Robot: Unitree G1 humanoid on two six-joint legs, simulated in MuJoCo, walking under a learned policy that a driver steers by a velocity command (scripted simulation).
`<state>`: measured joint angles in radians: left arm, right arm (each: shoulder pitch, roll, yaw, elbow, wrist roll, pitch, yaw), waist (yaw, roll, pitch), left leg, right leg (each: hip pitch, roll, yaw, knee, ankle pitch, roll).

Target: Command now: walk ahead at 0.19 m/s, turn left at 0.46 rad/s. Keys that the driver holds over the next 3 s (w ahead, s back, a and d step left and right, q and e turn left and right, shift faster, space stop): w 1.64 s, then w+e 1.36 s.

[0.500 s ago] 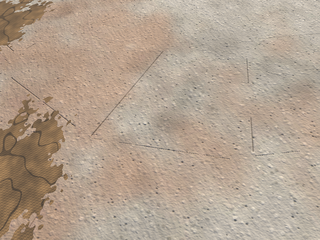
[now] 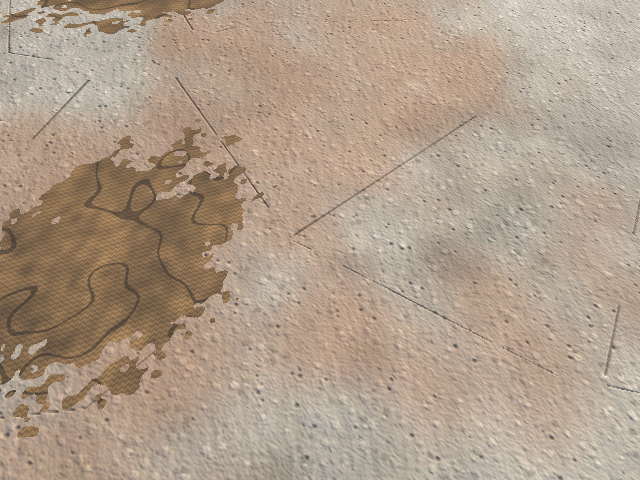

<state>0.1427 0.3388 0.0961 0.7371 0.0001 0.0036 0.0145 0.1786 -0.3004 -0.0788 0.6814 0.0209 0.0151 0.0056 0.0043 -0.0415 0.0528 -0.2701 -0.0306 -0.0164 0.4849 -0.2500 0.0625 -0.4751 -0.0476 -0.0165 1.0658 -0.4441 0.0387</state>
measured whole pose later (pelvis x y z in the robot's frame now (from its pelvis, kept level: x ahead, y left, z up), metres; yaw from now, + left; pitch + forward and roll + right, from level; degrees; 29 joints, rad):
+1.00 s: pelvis +0.45 +0.01 -0.01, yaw +4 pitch +1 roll +0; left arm 0.34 0.30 0.04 0.84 -0.02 -0.07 0.00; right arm 0.15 -0.28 -0.05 0.69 0.00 -0.08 0.03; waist 0.03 -0.01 0.05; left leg -0.39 -0.04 0.05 0.51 -0.15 0.06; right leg -0.31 -0.02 0.05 1.14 -0.43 -0.04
